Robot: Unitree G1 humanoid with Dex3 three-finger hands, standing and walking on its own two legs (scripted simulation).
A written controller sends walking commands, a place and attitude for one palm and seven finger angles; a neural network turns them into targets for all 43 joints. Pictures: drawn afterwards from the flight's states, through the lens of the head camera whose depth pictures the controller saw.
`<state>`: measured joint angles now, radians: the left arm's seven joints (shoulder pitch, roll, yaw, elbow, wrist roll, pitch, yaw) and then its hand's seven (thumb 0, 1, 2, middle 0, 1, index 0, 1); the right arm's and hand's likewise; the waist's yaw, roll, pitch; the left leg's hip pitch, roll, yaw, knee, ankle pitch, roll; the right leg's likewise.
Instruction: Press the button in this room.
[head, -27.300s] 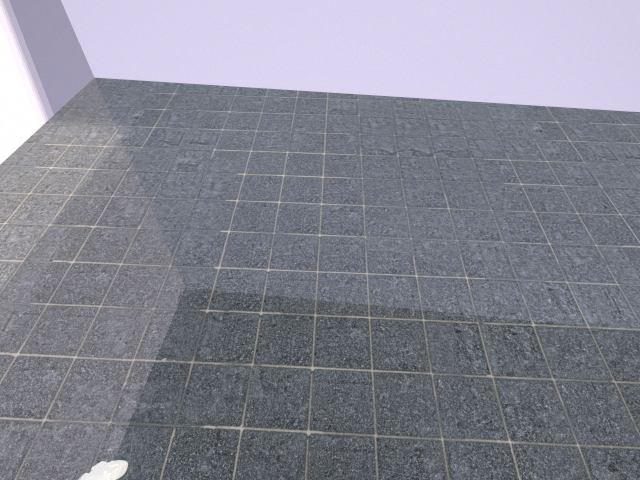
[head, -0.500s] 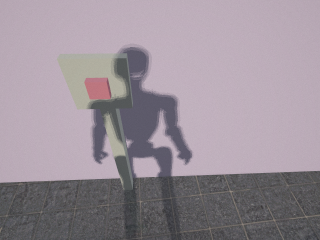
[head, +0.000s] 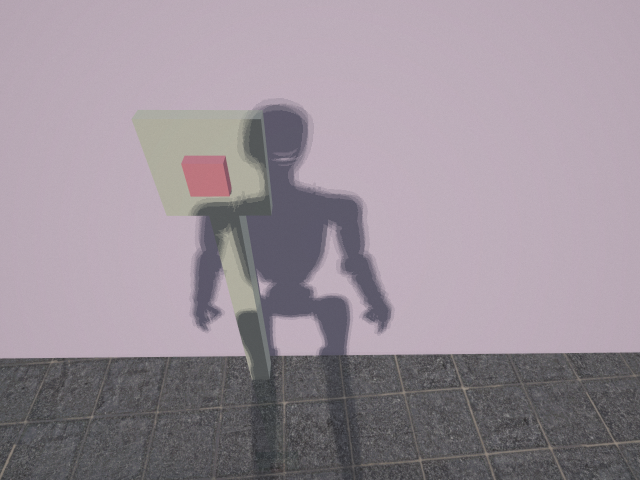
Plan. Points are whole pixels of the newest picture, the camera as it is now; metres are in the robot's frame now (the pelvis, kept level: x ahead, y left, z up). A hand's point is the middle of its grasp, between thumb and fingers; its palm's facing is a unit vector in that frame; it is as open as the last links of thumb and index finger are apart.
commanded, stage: shuffle to correct the standing spot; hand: left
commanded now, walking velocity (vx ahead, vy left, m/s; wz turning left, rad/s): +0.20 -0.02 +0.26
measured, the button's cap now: (208, 175) +0.57 +0.23 +0.09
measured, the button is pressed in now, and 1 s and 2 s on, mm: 0 0 0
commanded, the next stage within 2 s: come to a stop and stand still in 0.30 s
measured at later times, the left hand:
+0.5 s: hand out of the picture +0.06 +0.17 -0.19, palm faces +0.16 -0.98 -0.14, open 7.4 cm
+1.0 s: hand out of the picture +0.11 +0.20 -0.17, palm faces +0.11 -0.96 -0.26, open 7.4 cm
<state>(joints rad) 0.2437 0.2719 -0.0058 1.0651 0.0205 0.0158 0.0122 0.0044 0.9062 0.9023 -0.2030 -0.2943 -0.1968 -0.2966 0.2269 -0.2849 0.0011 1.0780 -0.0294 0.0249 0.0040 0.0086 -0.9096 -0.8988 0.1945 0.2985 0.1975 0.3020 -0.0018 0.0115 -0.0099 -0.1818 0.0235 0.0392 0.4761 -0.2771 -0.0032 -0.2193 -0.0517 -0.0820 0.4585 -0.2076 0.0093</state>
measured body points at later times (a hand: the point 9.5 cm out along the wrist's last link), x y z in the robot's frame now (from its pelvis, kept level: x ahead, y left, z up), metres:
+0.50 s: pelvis +0.08 +0.02 -0.01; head +0.08 +0.04 +0.44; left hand +0.05 +0.22 -0.17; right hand +0.06 -0.19 -0.17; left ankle +0.08 +0.12 -0.71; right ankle +0.07 -0.09 -0.74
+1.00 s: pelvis +0.08 +0.01 -0.01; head +0.07 -0.01 +0.44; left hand +0.10 +0.25 -0.15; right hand +0.14 -0.22 -0.17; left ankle +0.11 +0.13 -0.73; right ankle +0.11 -0.11 -0.74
